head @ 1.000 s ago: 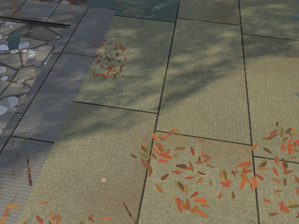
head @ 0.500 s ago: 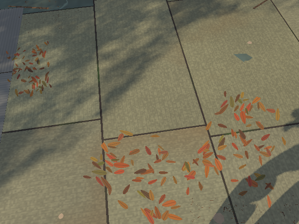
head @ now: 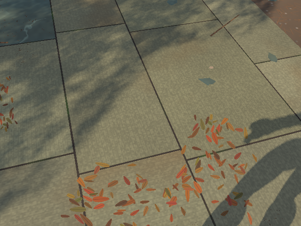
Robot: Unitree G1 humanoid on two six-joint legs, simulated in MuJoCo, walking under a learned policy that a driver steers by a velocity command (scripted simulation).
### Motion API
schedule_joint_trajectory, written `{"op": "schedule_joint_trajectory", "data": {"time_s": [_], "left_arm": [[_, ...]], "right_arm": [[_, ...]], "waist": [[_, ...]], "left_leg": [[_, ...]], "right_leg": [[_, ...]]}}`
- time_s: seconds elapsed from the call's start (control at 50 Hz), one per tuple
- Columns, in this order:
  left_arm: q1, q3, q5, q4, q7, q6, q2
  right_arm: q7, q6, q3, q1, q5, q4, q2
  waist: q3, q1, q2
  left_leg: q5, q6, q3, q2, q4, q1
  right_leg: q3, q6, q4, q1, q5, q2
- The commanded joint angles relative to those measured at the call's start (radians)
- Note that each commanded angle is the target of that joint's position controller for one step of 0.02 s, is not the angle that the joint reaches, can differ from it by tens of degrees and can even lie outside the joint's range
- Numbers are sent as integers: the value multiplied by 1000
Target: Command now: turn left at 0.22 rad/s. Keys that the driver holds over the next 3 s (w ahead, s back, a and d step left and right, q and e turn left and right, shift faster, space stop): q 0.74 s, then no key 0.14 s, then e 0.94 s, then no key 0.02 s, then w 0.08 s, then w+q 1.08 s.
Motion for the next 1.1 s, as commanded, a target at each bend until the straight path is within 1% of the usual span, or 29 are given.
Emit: {"op": "schedule_joint_trajectory", "data": {"time_s": [0.02,0.04,0.06,0.08,0.12,0.16,0.2,0.24,0.3,0.34,0.36,0.38,0.4,0.42,0.44,0.46,0.48,0.58,0.7,0.82,0.86,0.88,0.9,0.92,0.94,0.96,1.0,1.04,1.1], "left_arm": [[20,33,-9,-47,9,-23,101],[39,39,-1,-46,14,-25,124],[72,49,11,-46,20,-23,161],[72,65,17,-18,17,-17,196],[42,57,28,-42,18,-16,157],[10,48,21,-58,26,-33,145],[-37,53,3,-52,27,-45,158],[-60,60,0,-47,25,-37,173],[-41,66,-9,-34,23,-24,188],[-40,62,-27,-25,20,-27,181],[25,54,-18,0,13,-32,148],[37,29,40,-34,8,-35,77],[-69,31,31,-73,16,-41,100],[-99,41,8,-72,22,-38,140],[-96,46,3,-61,27,-33,150],[-81,50,10,-39,35,-29,151],[-70,54,14,-34,39,-25,157],[-60,42,6,-15,27,-31,114],[-102,38,2,-16,15,-47,112],[-72,36,-7,-4,-10,-72,119],[-32,33,-3,10,-20,-80,105],[-20,34,8,13,-22,-82,114],[-14,34,30,2,-20,-83,154],[-81,26,49,3,-19,-79,175],[-116,2,53,-11,-21,-82,95],[-145,-12,42,-12,-24,-85,66],[-101,0,10,9,-23,-81,116],[-64,2,9,17,-19,-79,151],[-75,7,0,-9,-17,-71,173]], "right_arm": [[-12,-1,-63,-12,24,-68,-217],[-13,-6,-60,-12,24,-72,-207],[-9,-16,-53,-25,14,-90,-179],[-6,-24,-50,-38,22,-104,-149],[0,-24,-58,-63,12,-110,-166],[1,-3,-77,-60,11,-115,-180],[3,18,-69,-43,15,-114,-142],[13,24,-57,-50,14,-126,-118],[34,28,-65,-52,23,-155,-141],[34,33,-79,22,15,-138,-153],[22,32,-94,55,9,-137,-188],[2,27,-124,81,4,-167,-333],[17,5,-111,104,-35,-185,-333],[25,-16,-102,86,-41,-185,-300],[20,-26,-94,44,-25,-178,-271],[11,-23,-88,4,-7,-181,-248],[2,-16,-80,-29,5,-186,-237],[-25,-3,-74,-20,0,-197,-221],[-31,13,-86,-17,-2,-204,-239],[-19,28,-80,-38,0,-208,-223],[-20,34,-72,-59,10,-206,-208],[-21,33,-65,-41,12,-199,-191],[-20,26,-47,1,-7,-191,-143],[-19,17,-45,45,-12,-192,-126],[-22,10,-48,31,-35,-181,-154],[-21,7,-52,18,-38,-168,-157],[-18,5,-47,-46,-47,-160,-129],[-15,1,-48,-62,-38,-163,-133],[-23,-9,-60,-37,-30,-156,-155]], "waist": [[-79,22,211],[-109,27,181],[-151,30,92],[-138,12,-110],[-92,45,-217],[-57,46,-162],[-34,22,-114],[-45,30,-137],[-82,44,-168],[-100,6,-133],[-109,5,-26],[-119,32,314],[-183,-37,297],[-153,-41,181],[-112,-13,133],[-96,5,87],[-85,23,101],[-107,24,126],[-79,2,157],[-116,-1,169],[-120,33,156],[-118,38,129],[-139,14,5],[-87,-63,-175],[-84,-40,-179],[-73,-41,-150],[-51,1,-135],[-23,6,-110],[0,1,-87]], "left_leg": [[343,157,-288,173,-105,138],[335,131,-287,166,-87,80],[278,94,-244,127,-27,-3],[130,43,-89,25,47,-97],[-180,-13,18,-27,244,-221],[-367,-44,7,12,518,-301],[-303,-61,7,48,496,-311],[-231,-68,62,50,404,-223],[-147,-48,120,28,224,-105],[11,-8,159,-18,26,42],[169,27,81,-4,-71,166],[598,150,-330,282,-110,340],[653,348,-532,417,-154,275],[531,344,-473,377,-173,249],[417,288,-394,320,-171,217],[319,237,-348,273,-171,199],[294,213,-314,240,-179,158],[211,207,-295,182,-198,158],[17,212,-393,162,-204,114],[180,209,-454,159,-141,133],[219,177,-438,130,-102,111],[169,138,-416,100,-79,70],[10,76,-323,40,21,12],[-198,15,-161,-84,78,-51],[-253,-32,-138,-41,105,9],[-176,-47,-121,-12,61,53],[23,-52,-110,-9,-73,118],[61,-34,-90,-3,-78,169],[27,1,-43,-5,-36,133]], "right_leg": [[-49,-34,-243,44,157,32],[-30,-60,-232,133,219,-7],[13,-100,-180,229,370,-92],[61,-163,-177,216,375,-138],[217,-279,-265,207,459,-307],[246,-345,-269,195,641,-392],[144,-301,-253,190,659,-346],[46,-273,-241,154,664,-295],[-6,-253,-202,155,613,-291],[-54,-203,-106,102,495,-270],[-124,-138,33,9,343,-219],[-211,-22,370,-283,-179,-91],[-44,-6,558,-379,-353,0],[3,-15,636,-399,-300,-23],[9,-27,624,-405,-209,-42],[15,-27,585,-400,-130,-59],[16,-23,550,-366,-71,-61],[9,4,409,-313,47,-15],[32,10,186,-237,35,7],[11,-22,15,-95,22,12],[-13,-49,-170,16,144,11],[6,-71,-259,98,257,-24],[144,-123,-305,177,365,-173],[274,-242,-311,121,480,-271],[332,-310,-341,43,417,-312],[287,-279,-336,33,332,-258],[211,-185,-313,26,189,-155],[205,-156,-317,-35,124,-132],[231,-167,-293,-54,120,-119]]}}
